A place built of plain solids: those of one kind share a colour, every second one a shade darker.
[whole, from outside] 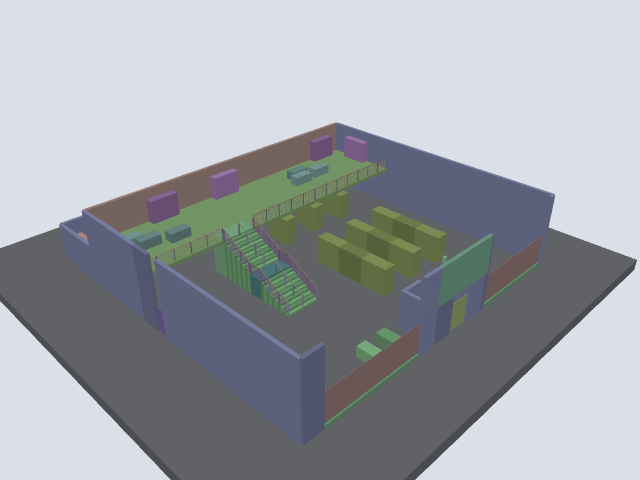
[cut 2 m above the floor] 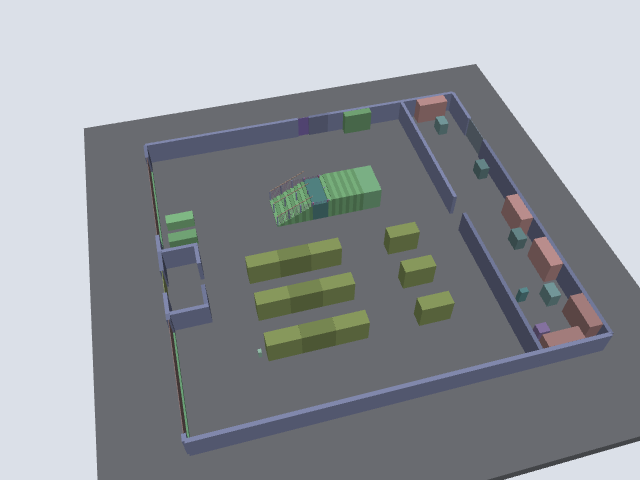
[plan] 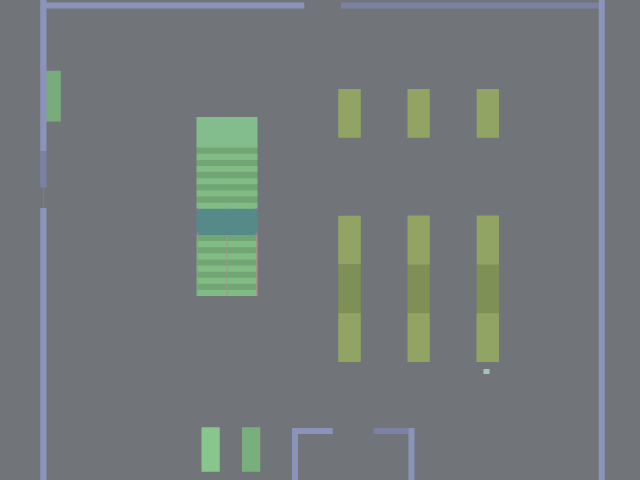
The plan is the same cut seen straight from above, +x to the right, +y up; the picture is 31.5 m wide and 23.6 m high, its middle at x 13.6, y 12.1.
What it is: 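A store; runs of fixtures between aisles, tills by the way out, a stock room at the back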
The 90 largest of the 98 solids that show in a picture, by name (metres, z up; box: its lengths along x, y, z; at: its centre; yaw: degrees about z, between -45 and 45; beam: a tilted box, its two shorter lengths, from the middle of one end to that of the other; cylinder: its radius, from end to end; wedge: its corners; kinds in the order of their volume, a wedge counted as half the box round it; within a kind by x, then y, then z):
{
 "wall_1": {"box": [0.3, 13.68, 6.41], "at": [0.0, 6.84, 3.15]},
 "wall_2": {"box": [0.3, 2.1, 6.41], "at": [0.0, 15.73, 3.15]},
 "wall_3": {"box": [0.3, 7.15, 3.27], "at": [0.0, 20.06, 1.58]},
 "wall_4": {"box": [0.3, 7.15, 3.14], "at": [0.0, 20.06, 4.79]},
 "wall_5": {"box": [0.3, 5.16, 3.27], "at": [0.0, 26.21, 1.58]},
 "wall_6": {"box": [1.68, 0.3, 6.41], "at": [0.84, 0.0, 3.15]},
 "wall_7": {"box": [3.99, 0.3, 3.27], "at": [2.0, 28.8, 1.58]},
 "wall_8": {"box": [12.68, 0.3, 3.27], "at": [6.49, 23.63, 1.58]},
 "wall_9": {"box": [1.68, 0.3, 6.41], "at": [11.53, 0.0, 3.15]},
 "wall_10": {"box": [0.3, 2.71, 3.27], "at": [12.37, 1.51, 1.58]},
 "wall_11": {"box": [1.86, 0.3, 3.27], "at": [13.3, 0.0, 1.58]},
 "wall_12": {"box": [1.71, 0.3, 3.27], "at": [13.38, 2.71, 1.58]},
 "wall_13": {"box": [1.71, 0.3, 3.27], "at": [17.09, 2.71, 1.58]},
 "wall_14": {"box": [1.86, 0.3, 3.27], "at": [17.17, 0.0, 1.58]},
 "wall_15": {"box": [20.46, 0.3, 3.27], "at": [17.22, 28.8, 1.58]},
 "wall_16": {"box": [0.3, 2.71, 3.27], "at": [18.1, 1.51, 1.58]},
 "wall_17": {"box": [0.5, 0.3, 6.41], "at": [18.35, 0.0, 3.15]},
 "wall_18": {"box": [12.68, 0.3, 3.27], "at": [20.97, 23.63, 1.58]},
 "wall_19": {"box": [0.5, 0.3, 6.41], "at": [27.2, 0.0, 3.15]},
 "wall_20": {"box": [0.3, 16.78, 6.41], "at": [27.45, 8.39, 3.15]},
 "wall_21": {"box": [0.3, 7.15, 3.27], "at": [27.45, 20.06, 1.58]},
 "wall_22": {"box": [0.3, 7.15, 3.14], "at": [27.45, 20.06, 4.79]},
 "wall_23": {"box": [0.3, 5.16, 3.27], "at": [27.45, 26.21, 1.58]},
 "run_bay_1": {"box": [1.1, 2.4, 2.45], "at": [15.05, 7.3, 1.18]},
 "run_bay_2": {"box": [1.1, 2.4, 2.45], "at": [15.05, 9.7, 1.18]},
 "run_bay_3": {"box": [1.1, 2.4, 2.45], "at": [15.05, 12.1, 1.18]},
 "run_bay_4": {"box": [1.1, 2.4, 2.45], "at": [15.05, 18.33, 1.18]},
 "run_bay_5": {"box": [1.1, 2.4, 2.45], "at": [18.45, 7.3, 1.18]},
 "run_bay_6": {"box": [1.1, 2.4, 2.45], "at": [18.45, 9.7, 1.18]},
 "run_bay_7": {"box": [1.1, 2.4, 2.45], "at": [18.45, 12.1, 1.18]},
 "run_bay_8": {"box": [1.1, 2.4, 2.45], "at": [18.45, 18.33, 1.18]},
 "run_bay_9": {"box": [1.1, 2.4, 2.45], "at": [21.85, 7.3, 1.18]},
 "run_bay_10": {"box": [1.1, 2.4, 2.45], "at": [21.85, 9.7, 1.18]},
 "run_bay_11": {"box": [1.1, 2.4, 2.45], "at": [21.85, 12.1, 1.18]},
 "run_bay_12": {"box": [1.1, 2.4, 2.45], "at": [21.85, 18.33, 1.18]},
 "floor_slab_1": {"box": [7.39, 6.85, 0.3], "at": [3.84, 20.06, 3.37]},
 "floor_slab_2": {"box": [3.0, 5.34, 0.3], "at": [9.03, 20.81, 3.37]},
 "floor_slab_3": {"box": [16.78, 6.85, 0.3], "at": [18.91, 20.06, 3.37]},
 "stair_tread_slab_1": {"box": [3.0, 0.32, 0.37], "at": [9.03, 9.8, 0.13]},
 "stair_tread_slab_2": {"box": [3.0, 0.32, 0.53], "at": [9.03, 10.1, 0.21]},
 "stair_tread_slab_3": {"box": [3.0, 0.32, 0.69], "at": [9.03, 10.4, 0.29]},
 "stair_tread_slab_4": {"box": [3.0, 0.32, 0.85], "at": [9.03, 10.7, 0.37]},
 "stair_tread_slab_5": {"box": [3.0, 0.32, 1.01], "at": [9.03, 11.0, 0.45]},
 "stair_tread_slab_6": {"box": [3.0, 0.32, 1.17], "at": [9.03, 11.31, 0.53]},
 "stair_tread_slab_7": {"box": [3.0, 0.32, 1.33], "at": [9.03, 11.6, 0.61]},
 "stair_tread_slab_8": {"box": [3.0, 0.32, 1.49], "at": [9.03, 11.9, 0.69]},
 "stair_tread_slab_9": {"box": [3.0, 0.32, 1.65], "at": [9.03, 12.2, 0.77]},
 "stair_tread_slab_10": {"box": [3.0, 0.32, 1.97], "at": [9.03, 13.79, 0.93]},
 "stair_tread_slab_11": {"box": [3.0, 0.32, 2.13], "at": [9.03, 14.09, 1.01]},
 "stair_tread_slab_12": {"box": [3.0, 0.32, 2.29], "at": [9.03, 14.39, 1.09]},
 "stair_tread_slab_13": {"box": [3.0, 0.32, 2.45], "at": [9.03, 14.69, 1.17]},
 "stair_tread_slab_14": {"box": [3.0, 0.32, 2.61], "at": [9.03, 15.0, 1.25]},
 "stair_tread_slab_15": {"box": [3.0, 0.32, 2.77], "at": [9.03, 15.3, 1.33]},
 "stair_tread_slab_16": {"box": [3.0, 0.32, 2.93], "at": [9.03, 15.6, 1.41]},
 "stair_tread_slab_17": {"box": [3.0, 0.32, 3.09], "at": [9.03, 15.89, 1.49]},
 "stair_tread_slab_18": {"box": [3.0, 0.32, 3.25], "at": [9.03, 16.19, 1.57]},
 "stair_tread_slab_19": {"box": [3.0, 0.32, 3.41], "at": [9.03, 16.49, 1.65]},
 "stockrack_1": {"box": [1.0, 2.7, 2.45], "at": [0.65, 26.43, 1.18]},
 "stockrack_2": {"box": [2.7, 1.0, 2.45], "at": [15.15, 28.15, 1.18]},
 "stockrack_3": {"box": [2.7, 1.0, 2.45], "at": [19.86, 28.15, 1.18]},
 "stockrack_4": {"box": [2.7, 1.0, 2.45], "at": [25.29, 28.15, 1.18]},
 "stockrack_5": {"box": [1.0, 2.7, 2.45], "at": [26.8, 25.58, 1.18]},
 "wall_back_1": {"box": [27.45, 0.3, 3.14], "at": [13.73, 23.63, 4.79]},
 "stair_landing_top_slab_1": {"box": [3.0, 1.52, 3.57], "at": [9.03, 17.39, 1.73]},
 "mshelf_1": {"box": [2.5, 0.7, 2.05], "at": [6.36, 23.13, 4.49]},
 "mshelf_2": {"box": [2.5, 0.7, 2.05], "at": [12.69, 23.13, 4.49]},
 "mshelf_3": {"box": [2.5, 0.7, 2.05], "at": [24.77, 23.13, 4.49]},
 "mshelf_4": {"box": [0.7, 2.5, 2.05], "at": [26.95, 20.48, 4.49]},
 "mtable_1": {"box": [1.8, 0.9, 0.85], "at": [2.02, 21.05, 3.89]},
 "mtable_2": {"box": [1.8, 0.9, 0.85], "at": [3.01, 20.09, 3.89]},
 "mtable_3": {"box": [1.8, 0.9, 0.85], "at": [5.31, 19.5, 3.89]},
 "mtable_4": {"box": [1.8, 0.9, 0.85], "at": [19.25, 20.24, 3.89]},
 "mtable_5": {"box": [1.8, 0.9, 0.85], "at": [19.75, 21.32, 3.89]},
 "mtable_6": {"box": [1.8, 0.9, 0.85], "at": [21.68, 20.42, 3.89]},
 "stair_landing_slab_1": {"box": [3.0, 1.31, 1.81], "at": [9.03, 13.0, 0.85]},
 "wall_front_1": {"box": [6.33, 0.3, 3.14], "at": [15.23, 0.0, 4.79]},
 "stockpallet_1": {"box": [1.2, 0.8, 1.25], "at": [2.69, 26.75, 0.57]},
 "stockpallet_2": {"box": [1.2, 0.8, 1.25], "at": [9.11, 27.87, 0.57]},
 "stockpallet_3": {"box": [1.2, 0.8, 1.25], "at": [17.15, 27.32, 0.57]},
 "stockpallet_4": {"box": [1.2, 0.8, 1.25], "at": [22.68, 27.2, 0.57]},
 "till_body_1": {"box": [0.9, 2.2, 0.95], "at": [8.22, 1.8, 0.42]},
 "till_body_2": {"box": [0.9, 2.2, 0.95], "at": [10.22, 1.8, 0.42]},
 "wallshelf_1": {"box": [0.7, 2.5, 2.05], "at": [0.5, 19.18, 0.97]},
 "wall_sill_front_1": {"box": [9.0, 0.3, 0.35], "at": [6.18, 0.0, 0.12]},
 "wall_sill_front_2": {"box": [8.36, 0.3, 0.35], "at": [22.78, 0.0, 0.12]},
 "front_pane_1": {"box": [9.0, 0.04, 2.5], "at": [6.18, 0.0, 1.55]},
 "front_pane_2": {"box": [8.36, 0.04, 2.5], "at": [22.78, 0.0, 1.55]},
 "clutter_roll_cage_body_1": {"box": [0.72, 0.8, 1.85], "at": [25.72, 24.64, 0.88]},
 "goods_leaf_1": {"box": [3.0, 0.04, 3.05], "at": [5.49, 28.8, 1.48]},
 "clutter_carton_stack_body_1": {"box": [0.4, 0.6, 1.25], "at": [22.18, 25.2, 0.57]}
}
